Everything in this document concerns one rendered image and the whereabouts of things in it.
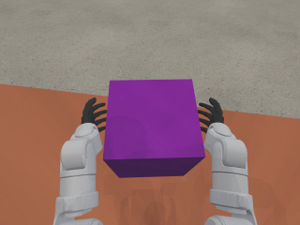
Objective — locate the carton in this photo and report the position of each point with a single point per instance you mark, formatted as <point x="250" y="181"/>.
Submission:
<point x="152" y="128"/>

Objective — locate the right robot forearm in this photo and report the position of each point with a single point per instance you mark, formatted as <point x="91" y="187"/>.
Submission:
<point x="229" y="190"/>

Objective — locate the robot right upper arm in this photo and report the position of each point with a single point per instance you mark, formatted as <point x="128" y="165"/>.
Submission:
<point x="224" y="220"/>

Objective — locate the robot left hand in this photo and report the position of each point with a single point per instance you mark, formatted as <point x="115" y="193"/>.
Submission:
<point x="88" y="115"/>

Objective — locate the left robot forearm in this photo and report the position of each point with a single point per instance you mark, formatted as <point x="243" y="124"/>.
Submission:
<point x="78" y="166"/>

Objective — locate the robot right hand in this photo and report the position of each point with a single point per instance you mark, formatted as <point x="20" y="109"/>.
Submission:
<point x="216" y="115"/>

